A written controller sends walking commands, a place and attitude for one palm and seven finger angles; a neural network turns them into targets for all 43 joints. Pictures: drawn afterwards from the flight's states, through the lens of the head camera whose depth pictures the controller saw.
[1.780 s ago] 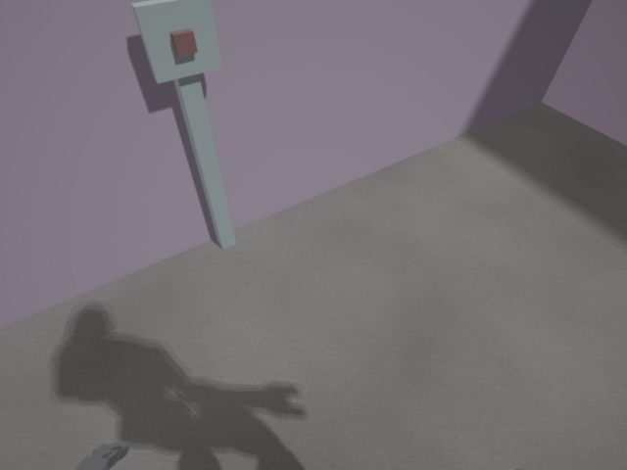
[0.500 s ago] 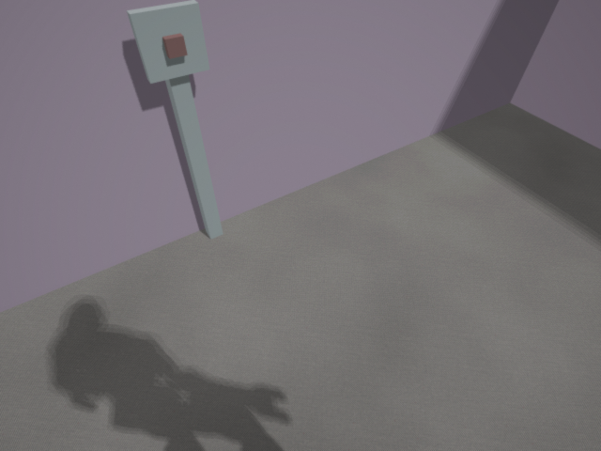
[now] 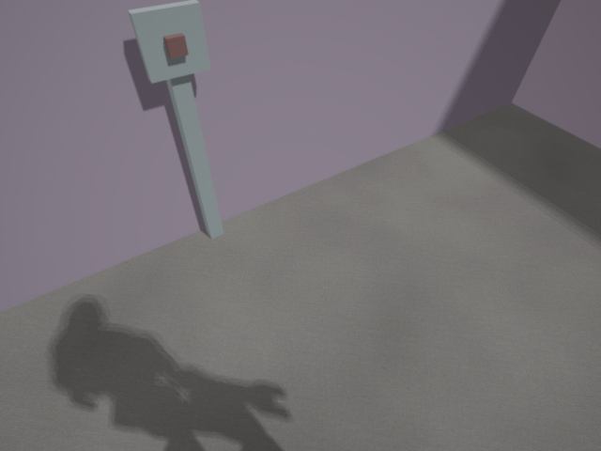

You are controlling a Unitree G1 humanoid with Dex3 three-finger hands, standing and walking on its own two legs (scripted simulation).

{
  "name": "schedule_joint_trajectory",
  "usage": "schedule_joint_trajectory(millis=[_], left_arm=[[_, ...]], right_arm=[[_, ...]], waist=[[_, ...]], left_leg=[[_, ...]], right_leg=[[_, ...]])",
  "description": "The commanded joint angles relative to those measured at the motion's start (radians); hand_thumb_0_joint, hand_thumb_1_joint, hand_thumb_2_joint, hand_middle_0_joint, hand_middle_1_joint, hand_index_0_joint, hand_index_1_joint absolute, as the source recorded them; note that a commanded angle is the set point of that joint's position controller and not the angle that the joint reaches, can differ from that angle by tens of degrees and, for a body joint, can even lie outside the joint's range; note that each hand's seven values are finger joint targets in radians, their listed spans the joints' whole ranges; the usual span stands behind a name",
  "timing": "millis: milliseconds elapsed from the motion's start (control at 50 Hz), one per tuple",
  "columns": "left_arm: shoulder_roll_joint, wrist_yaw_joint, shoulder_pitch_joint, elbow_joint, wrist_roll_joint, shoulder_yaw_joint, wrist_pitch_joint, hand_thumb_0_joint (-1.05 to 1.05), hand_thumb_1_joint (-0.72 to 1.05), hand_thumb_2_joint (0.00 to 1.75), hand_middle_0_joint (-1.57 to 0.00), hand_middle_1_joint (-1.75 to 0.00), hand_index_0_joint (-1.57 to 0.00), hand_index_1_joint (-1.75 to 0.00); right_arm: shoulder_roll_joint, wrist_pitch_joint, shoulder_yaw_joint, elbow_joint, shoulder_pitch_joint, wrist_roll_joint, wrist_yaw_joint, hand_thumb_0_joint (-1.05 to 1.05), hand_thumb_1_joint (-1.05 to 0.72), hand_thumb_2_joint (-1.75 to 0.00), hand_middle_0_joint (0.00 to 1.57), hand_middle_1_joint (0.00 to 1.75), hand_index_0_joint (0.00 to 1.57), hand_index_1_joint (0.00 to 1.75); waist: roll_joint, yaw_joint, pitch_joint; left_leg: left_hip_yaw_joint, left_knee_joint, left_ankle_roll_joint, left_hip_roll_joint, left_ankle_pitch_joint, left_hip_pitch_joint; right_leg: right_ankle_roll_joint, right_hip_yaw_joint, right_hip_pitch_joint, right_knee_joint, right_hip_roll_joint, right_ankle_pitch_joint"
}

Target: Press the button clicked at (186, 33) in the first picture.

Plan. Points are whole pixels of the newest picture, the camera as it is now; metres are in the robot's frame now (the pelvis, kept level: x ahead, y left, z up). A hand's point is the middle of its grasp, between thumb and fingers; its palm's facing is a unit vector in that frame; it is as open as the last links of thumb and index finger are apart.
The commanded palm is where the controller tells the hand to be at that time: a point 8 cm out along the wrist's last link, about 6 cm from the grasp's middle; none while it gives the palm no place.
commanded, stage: walk to a spot facing it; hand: left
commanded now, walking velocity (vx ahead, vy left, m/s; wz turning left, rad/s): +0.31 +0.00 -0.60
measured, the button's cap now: (175, 45) +1.06 +0.41 +0.07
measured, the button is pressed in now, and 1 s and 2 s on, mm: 0 0 0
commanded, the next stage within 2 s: turn to face it in 1.48 s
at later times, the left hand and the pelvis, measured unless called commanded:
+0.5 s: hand out of the picture +0.11 +0.13 -0.18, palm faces -0.13 -0.97 -0.20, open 7.4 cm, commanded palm none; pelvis +0.10 -0.05 -0.01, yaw -13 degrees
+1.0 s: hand (235, 306) +0.42 +0.16 -0.19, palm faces -0.34 -0.93 -0.17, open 7.4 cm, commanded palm none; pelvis +0.32 -0.01 -0.01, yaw -25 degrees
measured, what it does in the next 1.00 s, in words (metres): walks ahead, turning right: left foot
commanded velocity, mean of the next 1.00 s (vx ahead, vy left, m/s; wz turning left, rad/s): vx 0.35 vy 0.00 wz -0.44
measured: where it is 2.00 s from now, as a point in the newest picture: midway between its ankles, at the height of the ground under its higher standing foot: (362, 338)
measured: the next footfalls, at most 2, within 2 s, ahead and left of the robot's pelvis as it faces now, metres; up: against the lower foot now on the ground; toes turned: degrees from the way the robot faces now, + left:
left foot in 0.80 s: +0.40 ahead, +0.04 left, +0.00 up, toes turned -11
right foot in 1.44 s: +0.53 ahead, -0.24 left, +0.00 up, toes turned -47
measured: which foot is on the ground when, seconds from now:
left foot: down 0.00-0.34, up 0.36-0.78, down 0.80-1.00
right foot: down 0.00-0.82, up 0.84-1.00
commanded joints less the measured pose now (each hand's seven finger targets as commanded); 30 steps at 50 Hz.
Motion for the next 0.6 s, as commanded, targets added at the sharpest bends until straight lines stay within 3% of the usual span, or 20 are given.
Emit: schedule_joint_trajectory(millis=[0,40,100,120,140,160,200,240,260,280,300,320,340,360,400,440,500,580], left_arm=[[0.090,0.010,0.042,-0.038,0.004,0.020,0.011,0.00,0.90,0.90,-0.20,-0.30,-0.20,-0.30],[0.099,-0.003,0.051,-0.056,0.010,0.032,0.025,0.00,0.90,0.90,-0.20,-0.30,-0.20,-0.30],[0.095,-0.019,0.070,-0.104,0.015,0.050,0.031,0.00,0.90,0.90,-0.20,-0.30,-0.20,-0.30],[0.073,-0.024,0.069,-0.119,0.014,0.054,0.026,0.00,0.90,0.90,-0.20,-0.30,-0.20,-0.30],[0.043,-0.029,0.065,-0.135,0.011,0.058,0.022,0.00,0.90,0.90,-0.20,-0.30,-0.20,-0.30],[0.028,-0.033,0.030,-0.158,0.012,0.061,0.018,0.00,0.90,0.90,-0.20,-0.30,-0.20,-0.30],[0.017,-0.042,0.003,-0.186,0.013,0.070,0.009,0.00,0.90,0.90,-0.20,-0.30,-0.20,-0.30],[-0.021,-0.046,0.044,-0.183,0.012,0.074,0.000,0.00,0.90,0.90,-0.20,-0.30,-0.20,-0.30],[-0.036,-0.049,0.109,-0.162,0.012,0.074,-0.003,0.00,0.90,0.90,-0.20,-0.30,-0.20,-0.30],[-0.044,-0.048,0.220,-0.122,0.014,0.078,-0.006,0.00,0.90,0.90,-0.20,-0.30,-0.20,-0.30],[0.006,-0.039,0.357,-0.077,0.018,0.088,-0.015,0.00,0.90,0.90,-0.20,-0.30,-0.20,-0.30],[0.127,-0.018,0.467,-0.047,0.026,0.116,-0.032,0.00,0.90,0.90,-0.20,-0.30,-0.20,-0.30],[0.137,-0.001,0.498,-0.050,0.004,0.114,-0.034,0.00,0.90,0.90,-0.20,-0.30,-0.20,-0.30],[0.118,0.008,0.443,-0.063,0.002,0.113,-0.037,0.00,0.90,0.90,-0.20,-0.30,-0.20,-0.30],[0.055,0.009,0.344,-0.085,0.008,0.098,-0.045,0.00,0.90,0.90,-0.20,-0.30,-0.20,-0.30],[0.003,0.012,0.308,-0.092,0.015,0.082,-0.055,0.00,0.90,0.90,-0.20,-0.30,-0.20,-0.30],[0.003,0.014,0.303,-0.078,0.019,0.085,-0.067,0.00,0.90,0.90,-0.20,-0.30,-0.20,-0.30],[-0.016,0.014,0.329,-0.055,0.016,0.079,-0.070,0.00,0.90,0.90,-0.20,-0.30,-0.20,-0.30]], right_arm=[[-0.079,0.001,-0.017,-0.038,0.041,-0.010,-0.012,0.00,-0.90,-0.90,0.20,0.30,0.20,0.30],[-0.095,0.010,-0.030,-0.049,0.057,-0.015,-0.011,0.00,-0.90,-0.90,0.20,0.30,0.20,0.30],[-0.138,0.012,-0.056,-0.077,0.097,-0.016,-0.011,0.00,-0.90,-0.90,0.20,0.30,0.20,0.30],[-0.153,0.006,-0.066,-0.080,0.122,-0.016,-0.014,0.00,-0.90,-0.90,0.20,0.30,0.20,0.30],[-0.177,-0.003,-0.078,-0.086,0.137,-0.013,-0.017,0.00,-0.90,-0.90,0.20,0.30,0.20,0.30],[-0.175,-0.014,-0.086,-0.090,0.157,-0.012,-0.018,0.00,-0.90,-0.90,0.20,0.30,0.20,0.30],[-0.148,-0.029,-0.088,-0.095,0.178,-0.013,-0.020,0.00,-0.90,-0.90,0.20,0.30,0.20,0.30],[-0.118,-0.034,-0.085,-0.105,0.141,-0.019,-0.021,0.00,-0.90,-0.90,0.20,0.30,0.20,0.30],[-0.109,-0.033,-0.083,-0.109,0.117,-0.020,-0.021,0.00,-0.90,-0.90,0.20,0.30,0.20,0.30],[-0.103,-0.031,-0.082,-0.113,0.095,-0.020,-0.019,0.00,-0.90,-0.90,0.20,0.30,0.20,0.30],[-0.068,-0.031,-0.076,-0.122,0.084,-0.013,-0.014,0.00,-0.90,-0.90,0.20,0.30,0.20,0.30],[0.017,-0.032,-0.057,-0.170,0.063,-0.002,-0.004,0.00,-0.90,-0.90,0.20,0.30,0.20,0.30],[0.005,-0.040,-0.057,-0.215,-0.002,-0.009,-0.001,0.00,-0.90,-0.90,0.20,0.30,0.20,0.30],[-0.006,-0.043,-0.065,-0.208,-0.004,-0.008,0.000,0.00,-0.90,-0.90,0.20,0.30,0.20,0.30],[0.012,-0.046,-0.068,-0.181,-0.004,-0.012,0.005,0.00,-0.90,-0.90,0.20,0.30,0.20,0.30],[0.038,-0.035,-0.067,-0.162,0.030,-0.019,0.007,0.00,-0.90,-0.90,0.20,0.30,0.20,0.30],[0.073,-0.025,-0.069,-0.160,0.063,-0.015,0.013,0.00,-0.90,-0.90,0.20,0.30,0.20,0.30],[0.088,-0.025,-0.068,-0.200,0.000,-0.012,0.022,0.00,-0.90,-0.90,0.20,0.30,0.20,0.30]], waist=[[-0.025,-0.002,-0.067],[-0.009,-0.006,0.021],[0.049,-0.016,0.096],[0.106,-0.025,0.103],[0.174,-0.031,0.104],[0.183,-0.045,0.095],[0.146,-0.049,0.072],[0.137,-0.016,0.067],[0.116,0.018,0.047],[0.079,0.067,0.007],[-0.088,0.123,-0.055],[-0.415,0.157,-0.045],[-0.343,0.157,-0.029],[-0.213,0.122,-0.005],[-0.090,0.076,0.031],[-0.052,0.036,0.054],[-0.052,0.005,0.031],[-0.115,0.018,0.055]], left_leg=[[-0.045,0.001,0.010,0.108,-0.073,0.028],[-0.049,-0.016,0.020,0.112,-0.287,-0.028],[-0.117,-0.053,0.061,0.172,-0.489,-0.041],[-0.180,-0.102,0.094,0.229,-0.532,-0.016],[-0.254,-0.165,0.139,0.320,-0.541,-0.009],[-0.277,-0.192,0.181,0.377,-0.435,0.047],[-0.226,-0.161,0.195,0.400,-0.282,0.097],[-0.101,-0.092,0.156,0.366,-0.118,0.034],[-0.024,-0.023,0.123,0.330,-0.080,-0.026],[0.055,0.118,0.085,0.277,-0.101,-0.097],[0.135,0.354,0.041,0.195,-0.126,-0.207],[0.204,0.692,-0.021,0.061,-0.380,-0.519],[0.082,0.814,-0.010,0.056,-0.401,-0.607],[0.024,0.843,0.000,0.101,-0.304,-0.628],[0.005,0.850,-0.005,0.135,-0.192,-0.580],[0.014,0.802,-0.024,0.141,-0.127,-0.533],[0.039,0.709,-0.042,0.134,-0.080,-0.511],[0.058,0.582,-0.046,0.123,0.005,-0.531]], right_leg=[[-0.026,0.121,-0.050,-0.053,-0.099,-0.083],[-0.040,0.146,-0.144,-0.053,-0.073,-0.287],[-0.047,0.128,-0.291,0.062,-0.011,-0.393],[-0.039,0.078,-0.343,0.168,0.024,-0.354],[-0.026,-0.008,-0.368,0.331,0.043,-0.259],[-0.017,-0.026,-0.431,0.446,0.005,-0.283],[-0.012,-0.009,-0.476,0.482,-0.055,-0.309],[-0.013,-0.041,-0.353,0.383,-0.078,-0.292],[-0.014,-0.076,-0.225,0.299,-0.061,-0.239],[-0.016,-0.123,-0.066,0.202,-0.022,-0.126],[-0.032,-0.075,0.115,0.084,-0.022,-0.084],[-0.130,0.406,0.243,-0.094,-0.294,-0.210],[-0.201,0.631,0.222,-0.192,-0.377,-0.179],[-0.239,0.562,0.212,-0.177,-0.374,-0.195],[-0.228,0.487,0.078,-0.173,-0.320,-0.220],[-0.210,0.370,0.001,-0.171,-0.284,-0.050],[-0.203,0.255,0.007,-0.160,-0.240,0.079],[-0.186,0.198,0.029,-0.167,-0.202,0.111]])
